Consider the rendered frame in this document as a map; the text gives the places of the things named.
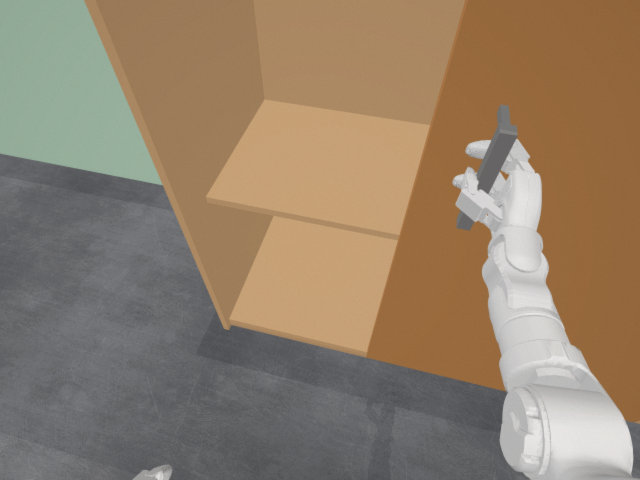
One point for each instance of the robot right forearm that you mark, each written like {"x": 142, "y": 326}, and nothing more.
{"x": 531, "y": 336}

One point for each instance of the right robot upper arm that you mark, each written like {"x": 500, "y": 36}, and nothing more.
{"x": 556, "y": 433}

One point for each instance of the wardrobe door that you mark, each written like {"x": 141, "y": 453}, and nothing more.
{"x": 569, "y": 70}

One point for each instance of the right robot hand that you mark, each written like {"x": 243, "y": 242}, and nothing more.
{"x": 519, "y": 197}

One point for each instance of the handle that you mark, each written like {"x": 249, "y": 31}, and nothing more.
{"x": 496, "y": 154}

